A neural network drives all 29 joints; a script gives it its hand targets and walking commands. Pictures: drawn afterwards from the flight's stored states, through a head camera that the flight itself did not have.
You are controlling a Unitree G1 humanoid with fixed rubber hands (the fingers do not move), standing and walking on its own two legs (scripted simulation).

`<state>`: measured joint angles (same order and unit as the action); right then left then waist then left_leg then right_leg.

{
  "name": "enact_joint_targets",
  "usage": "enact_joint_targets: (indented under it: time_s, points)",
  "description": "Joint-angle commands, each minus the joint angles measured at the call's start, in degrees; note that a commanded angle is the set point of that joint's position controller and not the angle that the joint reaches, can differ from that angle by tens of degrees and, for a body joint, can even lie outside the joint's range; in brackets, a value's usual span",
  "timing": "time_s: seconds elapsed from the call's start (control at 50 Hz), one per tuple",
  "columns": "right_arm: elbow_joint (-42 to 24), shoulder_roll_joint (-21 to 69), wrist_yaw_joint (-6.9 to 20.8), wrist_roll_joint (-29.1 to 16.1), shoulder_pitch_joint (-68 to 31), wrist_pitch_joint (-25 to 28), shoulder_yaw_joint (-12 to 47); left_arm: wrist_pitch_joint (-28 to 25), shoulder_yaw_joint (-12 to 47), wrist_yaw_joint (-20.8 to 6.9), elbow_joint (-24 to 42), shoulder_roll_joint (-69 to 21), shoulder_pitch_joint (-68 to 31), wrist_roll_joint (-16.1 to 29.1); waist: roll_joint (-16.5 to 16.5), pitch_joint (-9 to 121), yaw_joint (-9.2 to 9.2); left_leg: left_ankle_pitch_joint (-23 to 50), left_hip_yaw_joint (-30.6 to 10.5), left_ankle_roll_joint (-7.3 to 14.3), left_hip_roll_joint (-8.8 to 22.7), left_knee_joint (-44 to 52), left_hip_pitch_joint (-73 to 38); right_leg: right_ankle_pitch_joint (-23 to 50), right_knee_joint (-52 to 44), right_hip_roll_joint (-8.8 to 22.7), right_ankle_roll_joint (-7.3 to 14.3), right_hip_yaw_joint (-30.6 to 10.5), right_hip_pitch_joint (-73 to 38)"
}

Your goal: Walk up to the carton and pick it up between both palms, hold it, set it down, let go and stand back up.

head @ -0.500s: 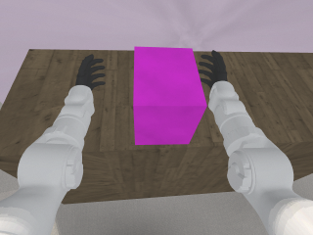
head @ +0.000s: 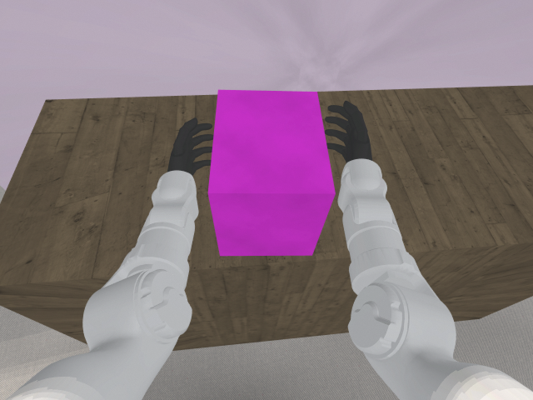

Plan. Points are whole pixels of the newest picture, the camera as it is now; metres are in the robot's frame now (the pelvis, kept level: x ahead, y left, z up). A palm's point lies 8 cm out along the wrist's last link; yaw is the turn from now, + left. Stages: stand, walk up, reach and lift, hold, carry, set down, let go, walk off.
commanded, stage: reach and lift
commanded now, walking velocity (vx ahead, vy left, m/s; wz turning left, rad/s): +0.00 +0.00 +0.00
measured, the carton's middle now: (267, 176) +0.47 +0.00 +0.02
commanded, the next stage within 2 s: none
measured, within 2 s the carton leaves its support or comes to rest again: neither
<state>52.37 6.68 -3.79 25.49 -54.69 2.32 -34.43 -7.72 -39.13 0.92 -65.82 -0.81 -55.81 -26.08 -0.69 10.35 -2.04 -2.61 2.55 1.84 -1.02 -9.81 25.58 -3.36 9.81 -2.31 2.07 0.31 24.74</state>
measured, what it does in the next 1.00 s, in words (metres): stands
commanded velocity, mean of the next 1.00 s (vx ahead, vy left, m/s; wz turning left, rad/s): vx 0.00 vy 0.00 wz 0.00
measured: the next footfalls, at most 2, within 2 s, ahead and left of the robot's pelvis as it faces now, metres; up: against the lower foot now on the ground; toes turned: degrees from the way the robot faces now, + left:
none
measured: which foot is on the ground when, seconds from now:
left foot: down 0.00-1.00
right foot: down 0.00-1.00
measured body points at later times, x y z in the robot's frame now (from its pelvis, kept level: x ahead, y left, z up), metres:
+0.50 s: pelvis +0.01 +0.00 +0.00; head +0.08 +0.01 +0.45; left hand +0.46 +0.14 +0.07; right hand +0.45 -0.13 +0.10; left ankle +0.00 +0.10 -0.75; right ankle -0.01 -0.09 -0.75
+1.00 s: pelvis +0.01 +0.00 +0.00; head +0.09 +0.00 +0.45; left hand +0.45 +0.14 +0.07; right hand +0.45 -0.13 +0.10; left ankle +0.00 +0.10 -0.75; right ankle -0.01 -0.09 -0.75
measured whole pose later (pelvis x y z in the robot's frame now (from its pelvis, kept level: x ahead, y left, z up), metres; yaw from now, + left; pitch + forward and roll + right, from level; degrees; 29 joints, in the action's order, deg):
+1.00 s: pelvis +0.01 +0.00 +0.00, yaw +1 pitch +13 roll +0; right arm 40.9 13.8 -3.1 33.9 -48.1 5.3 -40.1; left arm -3.6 -42.5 -2.2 -53.6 -7.1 -52.0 -33.0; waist -0.8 4.1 -1.1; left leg -1.8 0.9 1.6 -1.4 -6.0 17.4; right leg -3.4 6.5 -2.0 2.3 2.1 16.3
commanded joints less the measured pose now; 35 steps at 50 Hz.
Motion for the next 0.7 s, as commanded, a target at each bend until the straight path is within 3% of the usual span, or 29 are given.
enact_joint_targets:
  time_s: [0.0, 0.1, 0.16, 0.32, 0.34, 0.36, 0.46, 0.52, 0.68]
  points:
    - [-3.3, 22.8, 3.3, 7.1, -17.3, 0.4, 7.7, -0.6, 2.2, -4.5, 9.0, -7.8, -25.5, -5.0, -1.5, 28.3, 5.43, 9.7, -2.9, 2.7, -0.6, 0.8, -4.9, 35.4, 7.9, 2.9, -5.6, 0.8, -35.9]
    - [-5.6, 26.0, 4.2, 7.9, -15.4, 0.7, 9.0, 1.2, 5.6, -5.9, 10.9, -13.0, -23.9, -5.1, -0.2, 28.2, 4.58, 11.7, -2.7, 2.3, -0.1, 0.6, -9.0, 37.3, 7.6, 3.0, -5.7, 1.4, -36.4]
    - [-5.6, 25.9, 4.0, 7.2, -14.9, 0.7, 10.1, 1.8, 6.0, -6.5, 10.9, -13.5, -23.0, -4.5, -2.2, 25.5, 4.45, 10.6, -3.2, 2.4, 0.1, 1.1, -7.9, 37.5, 7.9, 2.8, -5.8, 1.6, -38.1]
    - [-4.6, 26.9, 4.1, 7.3, -15.4, 2.2, 8.8, 2.0, 7.1, -6.9, 13.3, -16.5, -22.9, -6.0, 1.6, 24.1, 5.11, 12.5, -3.2, 1.5, 0.1, 1.0, -10.1, 37.5, 7.1, 2.7, -5.3, 2.2, -36.8]
    - [-5.2, 26.9, 4.2, 7.5, -15.2, 2.1, 8.8, 2.3, 7.6, -7.0, 13.4, -17.2, -22.9, -6.1, 1.7, 24.7, 4.43, 12.5, -3.1, 1.6, 0.1, 0.9, -11.2, 36.7, 6.8, 2.5, -5.2, 2.2, -36.4]
    - [-5.9, 26.4, 4.3, 7.5, -15.9, 2.1, 8.7, 2.8, 7.2, -7.0, 13.2, -17.3, -22.0, -6.6, 1.7, 24.3, 5.16, 12.7, -3.2, 1.4, 0.3, 1.0, -11.8, 35.8, 6.3, 2.5, -5.2, 2.4, -35.7]
    - [-6.1, 26.9, 4.5, 7.4, -13.5, 1.7, 9.0, 3.3, 7.3, -7.7, 14.5, -17.7, -20.8, -6.2, 0.3, 22.7, 4.67, 12.5, -3.2, 1.7, 0.4, 1.3, -11.6, 36.5, 6.2, 2.6, -5.2, 2.6, -36.6]
    - [-7.4, 26.5, 4.8, 7.8, -13.1, 1.6, 9.2, 3.5, 6.9, -7.8, 15.2, -17.9, -19.7, -7.0, 0.8, 23.0, 5.56, 11.8, -3.0, 1.8, 0.3, 2.0, -11.5, 35.1, 6.0, 2.8, -5.3, 2.3, -37.2]
    - [-7.6, 27.5, 4.4, 9.2, -13.1, 2.2, 8.4, 3.2, 7.7, -7.8, 14.6, -18.7, -20.6, -6.5, 0.5, 22.4, 4.76, 11.5, -3.3, 1.7, 0.8, 2.0, -11.6, 34.0, 5.2, 2.7, -5.1, 2.7, -35.3]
